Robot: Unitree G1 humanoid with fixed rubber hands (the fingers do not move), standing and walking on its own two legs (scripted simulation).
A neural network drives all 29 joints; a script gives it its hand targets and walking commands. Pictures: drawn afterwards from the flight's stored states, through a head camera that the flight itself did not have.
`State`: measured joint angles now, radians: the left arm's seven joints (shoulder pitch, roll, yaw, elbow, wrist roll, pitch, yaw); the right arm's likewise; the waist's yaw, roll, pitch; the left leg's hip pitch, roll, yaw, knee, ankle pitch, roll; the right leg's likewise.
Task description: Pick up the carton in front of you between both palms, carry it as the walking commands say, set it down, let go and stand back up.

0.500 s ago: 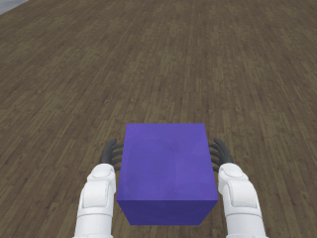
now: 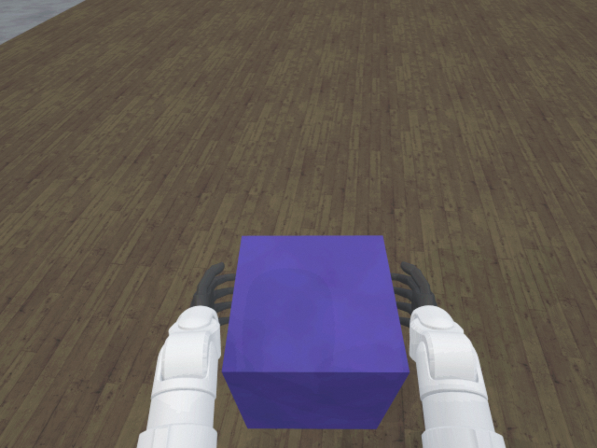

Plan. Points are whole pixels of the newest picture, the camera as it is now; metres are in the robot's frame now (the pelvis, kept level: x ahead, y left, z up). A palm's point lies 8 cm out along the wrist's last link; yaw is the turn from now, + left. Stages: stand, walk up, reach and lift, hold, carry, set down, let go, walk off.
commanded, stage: set down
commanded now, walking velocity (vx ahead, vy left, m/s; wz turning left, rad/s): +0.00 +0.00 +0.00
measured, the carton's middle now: (311, 336) +0.30 +0.00 -0.05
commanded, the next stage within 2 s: none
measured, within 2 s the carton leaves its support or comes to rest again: neither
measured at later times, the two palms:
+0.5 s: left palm (231, 336) +0.35 +0.15 -0.14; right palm (394, 339) +0.34 -0.15 -0.15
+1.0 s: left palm (250, 339) +0.41 +0.14 -0.28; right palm (385, 348) +0.39 -0.16 -0.29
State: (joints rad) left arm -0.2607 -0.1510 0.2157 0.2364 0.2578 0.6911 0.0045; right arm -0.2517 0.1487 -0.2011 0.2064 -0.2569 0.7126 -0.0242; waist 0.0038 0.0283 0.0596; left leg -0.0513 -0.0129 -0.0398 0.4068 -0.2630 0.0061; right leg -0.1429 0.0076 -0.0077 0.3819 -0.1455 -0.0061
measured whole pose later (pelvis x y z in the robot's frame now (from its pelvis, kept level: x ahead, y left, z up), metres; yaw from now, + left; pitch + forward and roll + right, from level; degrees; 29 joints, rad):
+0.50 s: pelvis -0.06 +0.00 -0.07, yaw +2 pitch +20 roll +1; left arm -0.75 -0.11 0.49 0.61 0.33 0.21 -0.02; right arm -0.73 0.14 -0.49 0.54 -0.37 0.24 -0.01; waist -0.02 0.04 0.18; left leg -0.92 -0.07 -0.07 0.94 -0.36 0.00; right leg -1.00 0.04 0.06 0.88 -0.23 0.00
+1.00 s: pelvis -0.05 +0.00 -0.19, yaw +4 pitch +45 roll +2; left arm -0.92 -0.04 0.44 0.68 0.23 0.24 0.02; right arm -0.85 0.09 -0.50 0.55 -0.27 0.27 -0.04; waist -0.04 0.04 -0.17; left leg -1.70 -0.12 -0.06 1.44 -0.53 -0.02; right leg -1.78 0.06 0.08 1.39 -0.40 0.03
